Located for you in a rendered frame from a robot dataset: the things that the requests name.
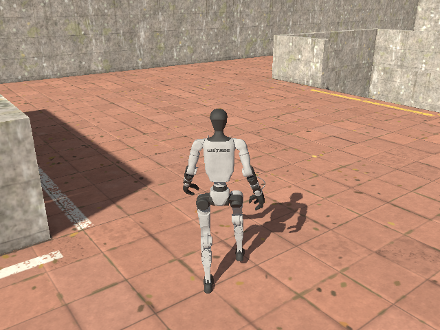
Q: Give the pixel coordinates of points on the humanoid robot torso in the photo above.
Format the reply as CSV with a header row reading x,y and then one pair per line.
x,y
219,166

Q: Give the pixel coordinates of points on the robot left thigh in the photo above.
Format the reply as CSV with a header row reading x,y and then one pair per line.
x,y
203,210

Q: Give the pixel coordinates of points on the left robot forearm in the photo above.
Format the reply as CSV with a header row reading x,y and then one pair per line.
x,y
187,178

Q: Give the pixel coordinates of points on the left robot upper arm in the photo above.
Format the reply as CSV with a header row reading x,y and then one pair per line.
x,y
194,156

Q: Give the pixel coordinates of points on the robot left hand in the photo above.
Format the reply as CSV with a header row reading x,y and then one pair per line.
x,y
186,190

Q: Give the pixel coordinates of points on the right robot forearm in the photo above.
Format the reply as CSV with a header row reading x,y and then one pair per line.
x,y
254,184

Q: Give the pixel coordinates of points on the right robot upper arm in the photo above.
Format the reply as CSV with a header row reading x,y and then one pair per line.
x,y
240,145

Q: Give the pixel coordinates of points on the robot right hand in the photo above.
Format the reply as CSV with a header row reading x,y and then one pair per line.
x,y
259,199

